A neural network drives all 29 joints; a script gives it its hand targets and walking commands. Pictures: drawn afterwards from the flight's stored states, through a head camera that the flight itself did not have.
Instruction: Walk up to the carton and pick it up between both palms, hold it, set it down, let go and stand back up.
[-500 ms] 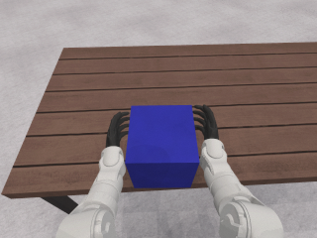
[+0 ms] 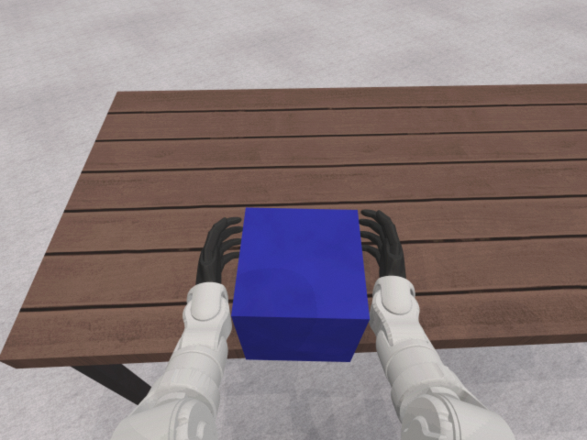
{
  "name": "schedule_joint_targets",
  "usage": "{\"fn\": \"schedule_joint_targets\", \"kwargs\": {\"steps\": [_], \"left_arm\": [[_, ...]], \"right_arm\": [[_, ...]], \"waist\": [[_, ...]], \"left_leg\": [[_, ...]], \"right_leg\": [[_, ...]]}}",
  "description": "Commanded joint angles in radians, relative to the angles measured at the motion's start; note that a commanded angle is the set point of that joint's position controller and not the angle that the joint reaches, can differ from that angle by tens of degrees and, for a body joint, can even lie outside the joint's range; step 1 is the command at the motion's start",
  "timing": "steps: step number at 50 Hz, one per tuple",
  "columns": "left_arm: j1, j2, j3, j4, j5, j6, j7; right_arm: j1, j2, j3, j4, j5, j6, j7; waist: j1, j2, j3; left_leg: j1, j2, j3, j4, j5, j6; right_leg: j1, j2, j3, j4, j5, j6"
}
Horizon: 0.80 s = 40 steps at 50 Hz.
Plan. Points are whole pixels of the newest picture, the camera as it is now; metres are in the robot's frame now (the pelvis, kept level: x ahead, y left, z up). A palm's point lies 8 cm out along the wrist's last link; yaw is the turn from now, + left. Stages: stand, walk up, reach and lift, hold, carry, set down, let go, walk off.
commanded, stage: reach and lift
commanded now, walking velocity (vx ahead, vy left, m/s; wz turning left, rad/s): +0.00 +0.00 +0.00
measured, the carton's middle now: (299, 287) +0.36 +0.04 -0.03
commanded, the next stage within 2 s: none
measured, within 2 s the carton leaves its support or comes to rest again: leaves its support in 0.72 s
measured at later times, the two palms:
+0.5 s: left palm (212, 272) +0.36 +0.17 +0.00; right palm (388, 266) +0.38 -0.09 +0.02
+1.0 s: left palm (204, 262) +0.36 +0.17 +0.04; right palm (389, 248) +0.38 -0.08 +0.06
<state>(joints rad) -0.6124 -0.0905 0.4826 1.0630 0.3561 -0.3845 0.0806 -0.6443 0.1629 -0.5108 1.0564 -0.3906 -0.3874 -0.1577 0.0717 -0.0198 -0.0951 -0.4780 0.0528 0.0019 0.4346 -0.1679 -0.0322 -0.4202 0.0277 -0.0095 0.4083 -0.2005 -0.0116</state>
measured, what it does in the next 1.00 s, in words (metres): stands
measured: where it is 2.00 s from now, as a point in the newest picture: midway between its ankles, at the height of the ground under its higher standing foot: outside the picture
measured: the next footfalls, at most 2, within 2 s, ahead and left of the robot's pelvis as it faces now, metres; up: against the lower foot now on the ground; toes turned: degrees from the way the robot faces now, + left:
none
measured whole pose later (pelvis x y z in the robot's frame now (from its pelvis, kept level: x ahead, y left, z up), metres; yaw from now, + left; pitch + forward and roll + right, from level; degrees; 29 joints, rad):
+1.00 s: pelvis +0.00 +0.00 +0.00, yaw +1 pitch +11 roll -1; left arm -0.60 -0.04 0.39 1.04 0.27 -0.40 0.11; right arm -0.69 0.13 -0.38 1.18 -0.29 -0.50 -0.20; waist 0.04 -0.06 -0.15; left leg -0.44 0.06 -0.01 0.38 -0.14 -0.04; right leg -0.37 0.03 -0.03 0.35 -0.17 -0.02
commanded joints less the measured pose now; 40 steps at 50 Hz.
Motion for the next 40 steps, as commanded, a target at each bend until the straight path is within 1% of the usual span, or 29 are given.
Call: {"fn": "schedule_joint_targets", "kwargs": {"steps": [1,2,3,4,5,6,7,8,9,10,12,13,14,15,17,18,19,22,23,25,26,28,29,31,33,35,37,38,40], "left_arm": [[-0.537,-0.442,-0.213,-0.045,0.085,-0.027,-0.099],[-0.551,-0.465,-0.217,-0.096,0.102,-0.026,-0.097],[-0.560,-0.503,-0.274,-0.098,0.076,-0.021,-0.094],[-0.562,-0.493,-0.238,-0.096,0.081,-0.016,-0.094],[-0.592,-0.479,-0.245,-0.108,0.073,-0.025,-0.094],[-0.611,-0.481,-0.268,-0.177,0.064,-0.030,-0.086],[-0.566,-0.477,-0.237,-0.080,0.085,-0.008,-0.089],[-0.549,-0.492,-0.259,-0.114,0.067,-0.012,-0.076],[-0.540,-0.487,-0.264,-0.117,0.077,-0.009,-0.079],[-0.564,-0.501,-0.260,-0.107,0.075,-0.001,-0.075],[-0.519,-0.508,-0.241,-0.112,0.101,-0.004,-0.070],[-0.546,-0.516,-0.288,-0.151,0.073,-0.001,-0.062],[-0.542,-0.523,-0.268,-0.137,0.084,0.000,-0.056],[-0.478,-0.519,-0.240,-0.090,0.107,0.010,-0.060],[-0.531,-0.541,-0.321,-0.138,0.051,0.004,-0.051],[-0.519,-0.527,-0.300,-0.144,0.071,0.018,-0.049],[-0.508,-0.525,-0.280,-0.128,0.078,0.026,-0.052],[-0.521,-0.539,-0.313,-0.144,0.054,0.007,-0.049],[-0.574,-0.501,-0.294,-0.163,0.062,0.005,-0.057],[-0.544,-0.528,-0.308,-0.128,0.058,-0.005,-0.057],[-0.571,-0.537,-0.318,-0.141,0.049,-0.016,-0.055],[-0.602,-0.553,-0.357,-0.181,0.034,-0.019,-0.037],[-0.570,-0.566,-0.349,-0.175,0.053,-0.022,-0.033],[-0.615,-0.575,-0.385,-0.225,0.026,-0.055,-0.035],[-0.585,-0.557,-0.406,-0.182,0.010,-0.067,-0.040],[-0.583,-0.571,-0.401,-0.177,0.009,-0.065,-0.044],[-0.638,-0.547,-0.382,-0.200,0.008,-0.087,-0.051],[-0.630,-0.569,-0.423,-0.206,-0.005,-0.085,-0.051],[-0.651,-0.544,-0.408,-0.170,-0.004,-0.078,-0.059]], "right_arm": [[-0.487,0.567,0.275,0.070,-0.163,-0.049,0.173],[-0.473,0.577,0.274,0.080,-0.170,-0.049,0.174],[-0.490,0.571,0.283,0.072,-0.156,-0.057,0.174],[-0.471,0.564,0.267,0.076,-0.158,-0.057,0.178],[-0.497,0.561,0.263,0.046,-0.161,-0.066,0.175],[-0.500,0.569,0.271,0.048,-0.152,-0.073,0.179],[-0.471,0.555,0.265,0.081,-0.145,-0.068,0.174],[-0.502,0.549,0.251,0.067,-0.146,-0.077,0.183],[-0.477,0.554,0.280,0.072,-0.143,-0.072,0.178],[-0.489,0.545,0.264,0.065,-0.139,-0.074,0.179],[-0.467,0.563,0.287,0.070,-0.123,-0.073,0.184],[-0.480,0.548,0.293,0.063,-0.103,-0.083,0.181],[-0.498,0.540,0.270,0.058,-0.125,-0.083,0.183],[-0.488,0.541,0.281,0.038,-0.123,-0.089,0.181],[-0.514,0.525,0.290,0.036,-0.112,-0.099,0.173],[-0.513,0.519,0.291,0.054,-0.104,-0.093,0.179],[-0.496,0.520,0.284,0.054,-0.109,-0.091,0.177],[-0.505,0.512,0.294,0.056,-0.116,-0.095,0.173],[-0.455,0.534,0.285,0.112,-0.110,-0.074,0.179],[-0.515,0.548,0.331,0.030,-0.114,-0.107,0.172],[-0.526,0.546,0.322,0.040,-0.118,-0.117,0.164],[-0.576,0.524,0.338,-0.008,-0.097,-0.143,0.166],[-0.563,0.535,0.349,0.016,-0.095,-0.148,0.167],[-0.570,0.563,0.401,0.037,-0.087,-0.156,0.164],[-0.549,0.565,0.436,0.041,-0.065,-0.170,0.166],[-0.554,0.574,0.467,0.012,-0.059,-0.172,0.159],[-0.539,0.583,0.471,0.072,-0.070,-0.174,0.151],[-0.552,0.568,0.459,0.070,-0.054,-0.187,0.152],[-0.590,0.556,0.444,0.059,-0.057,-0.191,0.147]], "waist": [[-0.005,-0.058,-0.471],[0.001,-0.020,-0.467],[-0.032,0.011,-0.484],[-0.002,-0.002,-0.459],[-0.006,-0.025,-0.524],[-0.007,0.013,-0.510],[-0.009,-0.008,-0.448],[0.005,0.011,-0.502],[-0.006,0.004,-0.490],[-0.016,0.023,-0.500],[0.022,0.052,-0.497],[-0.003,0.086,-0.538],[-0.006,0.085,-0.533],[0.017,0.043,-0.477],[-0.013,0.065,-0.516],[0.014,0.077,-0.509],[0.015,0.046,-0.470],[-0.004,0.044,-0.499],[-0.005,0.054,-0.467],[0.006,0.030,-0.553],[-0.006,0.028,-0.581],[0.004,0.060,-0.634],[0.032,0.042,-0.613],[0.020,0.046,-0.656],[0.017,0.026,-0.727],[0.026,0.005,-0.682],[0.036,-0.011,-0.663],[0.006,0.027,-0.672],[-0.002,0.008,-0.650]], "left_leg": [[0.162,-0.050,0.110,-0.013,0.212,0.015],[0.160,-0.057,0.122,-0.022,0.213,0.009],[0.214,-0.045,0.109,-0.016,0.244,0.001],[0.214,-0.044,0.110,-0.018,0.239,0.004],[0.227,-0.047,0.117,-0.008,0.256,0.002],[0.266,-0.041,0.110,-0.013,0.279,0.000],[0.238,-0.044,0.106,-0.012,0.261,0.010],[0.267,-0.037,0.106,-0.002,0.318,-0.001],[0.277,-0.040,0.104,0.011,0.324,0.002],[0.259,-0.043,0.106,-0.001,0.310,-0.004],[0.290,-0.042,0.117,0.009,0.373,-0.009],[0.315,-0.037,0.103,0.011,0.394,-0.020],[0.324,-0.030,0.100,0.012,0.412,-0.026],[0.279,-0.034,0.112,0.012,0.398,-0.016],[0.324,-0.031,0.100,0.024,0.417,-0.028],[0.335,-0.032,0.103,0.023,0.435,-0.029],[0.315,-0.035,0.109,0.017,0.403,-0.019],[0.298,-0.030,0.094,0.005,0.386,-0.017],[0.293,-0.039,0.109,-0.006,0.340,-0.011],[0.326,-0.031,0.113,0.016,0.395,-0.014],[0.318,-0.034,0.100,0.015,0.410,-0.021],[0.348,-0.024,0.104,0.010,0.441,-0.031],[0.326,-0.029,0.104,0.012,0.457,-0.030],[0.347,-0.027,0.090,0.029,0.487,-0.024],[0.297,-0.029,0.095,0.035,0.522,-0.019],[0.273,-0.035,0.094,0.020,0.500,-0.019],[0.243,-0.046,0.110,0.000,0.431,-0.005],[0.249,-0.039,0.094,-0.004,0.444,-0.019],[0.239,-0.047,0.101,0.001,0.388,-0.010]], "right_leg": [[0.347,-0.018,-0.039,0.001,0.335,0.046],[0.333,-0.010,-0.049,-0.002,0.292,0.036],[0.281,-0.003,-0.059,-0.009,0.293,0.028],[0.293,-0.009,-0.052,-0.019,0.266,0.023],[0.282,-0.005,-0.055,-0.020,0.276,0.028],[0.260,-0.007,-0.061,-0.021,0.320,0.028],[0.254,-0.005,-0.047,-0.029,0.297,0.028],[0.223,0.011,-0.065,-0.021,0.295,0.020],[0.229,0.005,-0.056,-0.018,0.332,0.028],[0.219,0.006,-0.058,-0.027,0.317,0.024],[0.249,0.012,-0.054,-0.033,0.324,0.017],[0.219,0.016,-0.062,-0.028,0.337,0.014],[0.195,0.023,-0.072,-0.029,0.320,0.009],[0.215,0.026,-0.064,-0.037,0.295,0.005],[0.193,0.026,-0.072,-0.043,0.288,0.001],[0.188,0.024,-0.069,-0.046,0.301,0.002],[0.219,0.019,-0.062,-0.049,0.299,0.009],[0.209,0.019,-0.060,-0.044,0.314,0.005],[0.217,0.005,-0.055,-0.058,0.240,0.006],[0.216,0.013,-0.068,-0.037,0.340,0.010],[0.225,0.021,-0.077,-0.045,0.317,0.007],[0.208,0.026,-0.083,-0.044,0.342,-0.003],[0.234,0.032,-0.073,-0.046,0.360,-0.001],[0.235,0.028,-0.066,-0.020,0.430,0.006],[0.289,0.024,-0.051,-0.002,0.534,0.015],[0.333,0.018,-0.041,0.005,0.584,0.026],[0.366,0.001,-0.021,-0.002,0.568,0.035],[0.361,0.007,-0.036,0.004,0.579,0.024],[0.348,0.002,-0.038,0.001,0.527,0.038]]}}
